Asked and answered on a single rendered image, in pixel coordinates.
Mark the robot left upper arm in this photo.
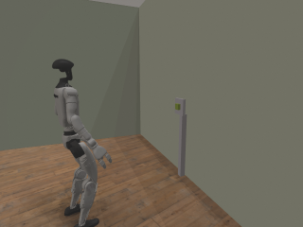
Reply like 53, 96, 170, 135
54, 102, 58, 115

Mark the robot right hand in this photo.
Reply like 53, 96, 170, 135
92, 145, 113, 169

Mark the robot right forearm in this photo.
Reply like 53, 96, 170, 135
71, 115, 98, 149

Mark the left robot thigh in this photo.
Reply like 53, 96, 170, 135
73, 155, 86, 180

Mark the button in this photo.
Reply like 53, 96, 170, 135
175, 103, 181, 111

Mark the robot right upper arm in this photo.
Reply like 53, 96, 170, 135
63, 87, 78, 126

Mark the panel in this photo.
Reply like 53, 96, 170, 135
174, 97, 187, 177

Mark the robot left shin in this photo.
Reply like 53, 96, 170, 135
70, 173, 87, 209

